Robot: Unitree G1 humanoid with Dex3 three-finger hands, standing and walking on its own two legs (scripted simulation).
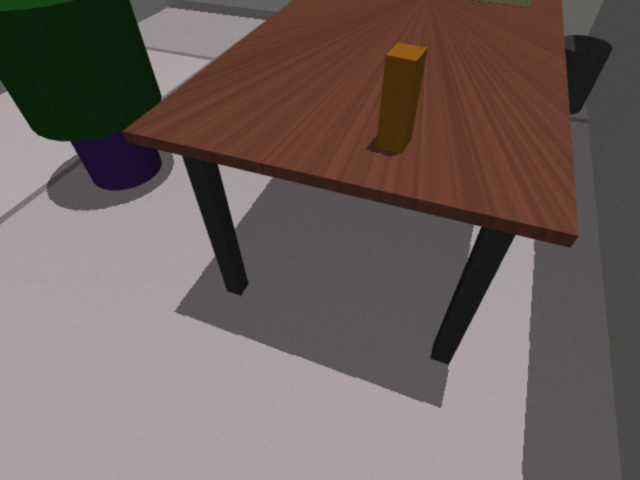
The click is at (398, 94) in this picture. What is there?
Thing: carton on end
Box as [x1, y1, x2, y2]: [376, 43, 427, 153]
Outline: 397,43 385,56 376,146 401,153 411,138 427,48
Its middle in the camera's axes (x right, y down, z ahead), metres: +0.17 -0.29 +0.80
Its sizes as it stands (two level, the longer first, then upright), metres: 0.064 0.060 0.200
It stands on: a support 0.75 m high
